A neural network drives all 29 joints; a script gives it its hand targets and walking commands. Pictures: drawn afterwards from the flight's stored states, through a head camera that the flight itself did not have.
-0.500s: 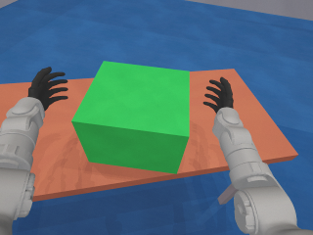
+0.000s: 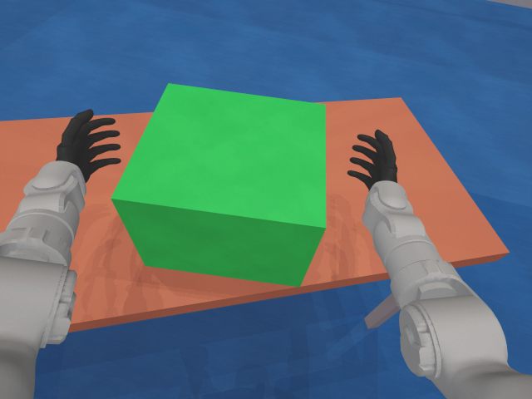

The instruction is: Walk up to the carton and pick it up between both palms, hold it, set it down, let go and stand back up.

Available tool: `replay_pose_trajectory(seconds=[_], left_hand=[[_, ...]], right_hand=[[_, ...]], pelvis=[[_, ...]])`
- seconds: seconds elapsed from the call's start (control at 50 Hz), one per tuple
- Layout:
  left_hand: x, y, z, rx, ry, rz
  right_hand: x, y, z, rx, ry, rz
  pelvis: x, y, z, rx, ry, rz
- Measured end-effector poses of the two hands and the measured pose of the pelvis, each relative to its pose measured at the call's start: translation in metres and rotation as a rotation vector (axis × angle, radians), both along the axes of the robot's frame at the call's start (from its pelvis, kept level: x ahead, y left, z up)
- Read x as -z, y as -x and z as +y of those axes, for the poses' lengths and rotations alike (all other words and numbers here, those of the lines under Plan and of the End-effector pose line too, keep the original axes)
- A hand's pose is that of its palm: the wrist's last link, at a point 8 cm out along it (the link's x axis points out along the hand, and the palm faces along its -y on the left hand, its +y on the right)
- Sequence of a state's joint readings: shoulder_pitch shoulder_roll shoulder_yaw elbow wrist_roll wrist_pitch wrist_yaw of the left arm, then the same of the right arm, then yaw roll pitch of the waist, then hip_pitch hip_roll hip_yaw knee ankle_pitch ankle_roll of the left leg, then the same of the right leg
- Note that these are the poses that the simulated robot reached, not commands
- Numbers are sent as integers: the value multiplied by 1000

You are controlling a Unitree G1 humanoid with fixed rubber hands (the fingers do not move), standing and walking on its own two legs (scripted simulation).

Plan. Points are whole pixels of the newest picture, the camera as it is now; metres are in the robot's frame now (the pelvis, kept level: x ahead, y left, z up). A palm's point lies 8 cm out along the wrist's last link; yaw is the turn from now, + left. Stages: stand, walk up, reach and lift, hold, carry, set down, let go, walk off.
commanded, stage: reach and lift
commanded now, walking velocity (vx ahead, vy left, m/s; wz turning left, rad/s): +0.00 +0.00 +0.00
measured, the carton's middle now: (234, 185) +0.49 +0.00 +0.00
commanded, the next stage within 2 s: none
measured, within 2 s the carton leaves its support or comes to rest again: neither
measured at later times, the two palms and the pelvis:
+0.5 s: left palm (94, 193) +0.46 +0.23 +0.04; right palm (366, 204) +0.40 -0.21 +0.04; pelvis -0.02 +0.01 -0.02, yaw -1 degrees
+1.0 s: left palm (108, 192) +0.46 +0.21 +0.03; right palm (359, 194) +0.42 -0.20 +0.05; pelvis -0.02 +0.01 -0.02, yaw -1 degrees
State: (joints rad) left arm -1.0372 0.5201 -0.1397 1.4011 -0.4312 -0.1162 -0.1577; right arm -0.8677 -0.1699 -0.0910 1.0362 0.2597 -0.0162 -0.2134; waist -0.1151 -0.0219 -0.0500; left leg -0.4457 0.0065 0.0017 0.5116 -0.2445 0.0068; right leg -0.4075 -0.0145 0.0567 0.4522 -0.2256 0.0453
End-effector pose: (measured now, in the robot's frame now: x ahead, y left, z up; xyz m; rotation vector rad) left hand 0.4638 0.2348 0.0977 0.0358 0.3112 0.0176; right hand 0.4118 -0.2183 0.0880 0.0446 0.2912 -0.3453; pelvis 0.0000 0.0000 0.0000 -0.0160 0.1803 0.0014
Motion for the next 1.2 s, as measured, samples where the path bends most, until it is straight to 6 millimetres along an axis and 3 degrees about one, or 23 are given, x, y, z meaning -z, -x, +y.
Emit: replay_pose_trajectory(seconds=[0.16,0.26,0.36,0.56,0.76,1.2], left_hand=[[22,2,-11,16,3,1],[46,11,-9,9,-14,57],[58,11,-7,3,-32,41],[59,8,-10,7,-46,10],[59,7,-29,53,-23,5],[67,1,-28,45,-8,13]], right_hand=[[21,7,3,3,-2,18],[38,12,4,6,1,50],[49,12,7,-8,5,47],[44,5,11,-20,11,5],[35,0,15,-32,11,2],[40,-9,38,-66,14,7]], pelvis=[[4,6,6,2,11,94],[7,10,9,2,14,121],[12,14,10,2,16,171],[17,17,11,3,17,220],[17,19,11,3,18,218],[18,13,13,4,21,227]])
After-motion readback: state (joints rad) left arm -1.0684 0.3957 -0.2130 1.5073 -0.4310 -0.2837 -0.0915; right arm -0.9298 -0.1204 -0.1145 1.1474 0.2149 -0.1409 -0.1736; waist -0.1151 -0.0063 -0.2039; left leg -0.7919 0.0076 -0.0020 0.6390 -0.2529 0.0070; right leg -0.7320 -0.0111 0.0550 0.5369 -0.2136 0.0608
